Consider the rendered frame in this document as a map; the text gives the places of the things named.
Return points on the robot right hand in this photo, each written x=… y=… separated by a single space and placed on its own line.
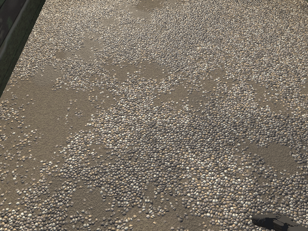
x=277 y=222

